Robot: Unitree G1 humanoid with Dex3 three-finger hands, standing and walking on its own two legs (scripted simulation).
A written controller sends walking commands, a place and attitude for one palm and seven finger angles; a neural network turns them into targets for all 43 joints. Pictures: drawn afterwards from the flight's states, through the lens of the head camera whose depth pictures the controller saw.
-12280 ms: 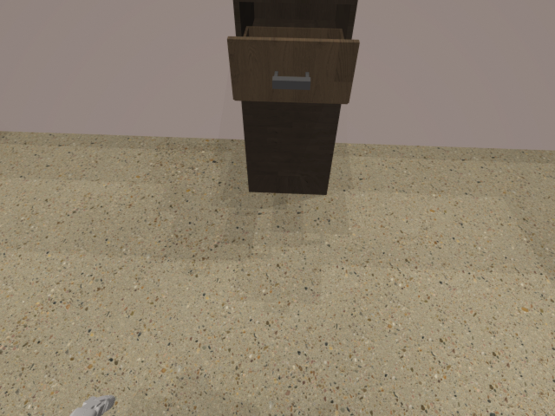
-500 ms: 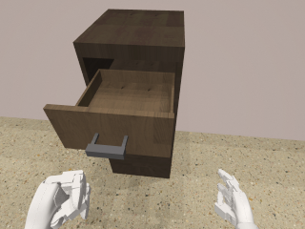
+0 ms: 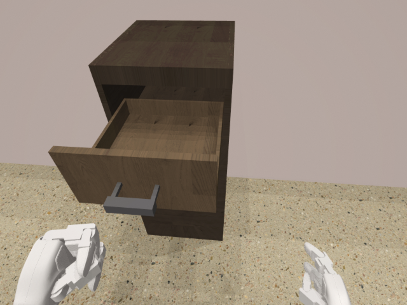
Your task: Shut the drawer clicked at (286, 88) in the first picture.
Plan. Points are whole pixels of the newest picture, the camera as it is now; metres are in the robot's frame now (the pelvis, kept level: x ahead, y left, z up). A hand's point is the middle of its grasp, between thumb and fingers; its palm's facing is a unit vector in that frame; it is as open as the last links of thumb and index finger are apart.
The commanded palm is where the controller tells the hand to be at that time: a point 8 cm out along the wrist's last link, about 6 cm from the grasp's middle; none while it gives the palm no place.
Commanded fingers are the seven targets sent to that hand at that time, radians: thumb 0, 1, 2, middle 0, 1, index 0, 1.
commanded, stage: raise the hand and make a fist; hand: left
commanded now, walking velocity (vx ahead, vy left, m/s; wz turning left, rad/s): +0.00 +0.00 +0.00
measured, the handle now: (134, 197) +0.33 +0.19 +0.04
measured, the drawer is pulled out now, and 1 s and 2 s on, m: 0.29 0.29 0.29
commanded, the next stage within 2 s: bring the fist close to the handle in 0.06 s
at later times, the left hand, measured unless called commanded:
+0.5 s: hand (112, 257) +0.17 +0.17 +0.10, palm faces +0.05 -0.99 -0.09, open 3.2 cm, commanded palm +0.13 +0.22 +0.11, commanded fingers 0.00 0.90 0.90 -1.40 -1.60 -1.40 -1.60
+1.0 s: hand (125, 248) +0.20 +0.17 +0.06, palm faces +0.01 -1.00 -0.04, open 3.2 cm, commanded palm +0.18 +0.22 +0.06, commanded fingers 0.00 0.90 0.90 -1.40 -1.60 -1.40 -1.60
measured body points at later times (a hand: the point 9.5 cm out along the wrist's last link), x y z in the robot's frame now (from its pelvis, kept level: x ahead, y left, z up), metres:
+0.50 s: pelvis +0.01 -0.02 +0.00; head +0.00 -0.05 +0.45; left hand +0.16 +0.22 +0.11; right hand +0.21 -0.25 -0.06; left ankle +0.01 +0.10 -0.71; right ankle -0.01 -0.10 -0.71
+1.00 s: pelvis +0.00 +0.01 -0.02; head +0.03 +0.00 +0.43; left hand +0.20 +0.22 +0.07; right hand +0.18 -0.22 -0.09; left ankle +0.01 +0.10 -0.71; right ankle -0.01 -0.10 -0.71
